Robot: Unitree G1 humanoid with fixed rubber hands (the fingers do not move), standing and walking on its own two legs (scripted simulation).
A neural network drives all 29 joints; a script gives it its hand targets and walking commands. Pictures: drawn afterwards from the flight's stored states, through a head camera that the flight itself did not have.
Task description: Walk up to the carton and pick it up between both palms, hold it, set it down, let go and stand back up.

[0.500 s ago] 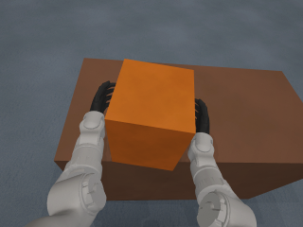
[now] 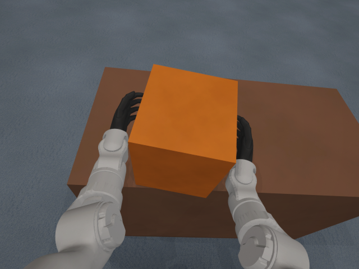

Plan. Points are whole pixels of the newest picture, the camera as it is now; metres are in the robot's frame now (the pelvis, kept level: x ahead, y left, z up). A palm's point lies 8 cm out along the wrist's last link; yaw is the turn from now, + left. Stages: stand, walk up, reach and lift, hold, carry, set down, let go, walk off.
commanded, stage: reach and lift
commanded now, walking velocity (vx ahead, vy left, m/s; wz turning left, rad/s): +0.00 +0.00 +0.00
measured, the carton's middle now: (182, 137) +0.42 +0.02 +0.02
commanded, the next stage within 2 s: none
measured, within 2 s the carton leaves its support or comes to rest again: neither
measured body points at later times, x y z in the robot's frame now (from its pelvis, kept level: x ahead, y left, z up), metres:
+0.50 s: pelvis +0.00 +0.00 +0.00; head +0.03 +0.04 +0.45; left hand +0.43 +0.16 +0.08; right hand +0.39 -0.13 +0.07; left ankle +0.02 +0.11 -0.75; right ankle -0.01 -0.12 -0.75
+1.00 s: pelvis -0.01 -0.01 +0.00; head -0.03 +0.04 +0.45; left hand +0.40 +0.16 +0.14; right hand +0.37 -0.14 +0.13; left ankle +0.02 +0.10 -0.75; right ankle -0.01 -0.12 -0.75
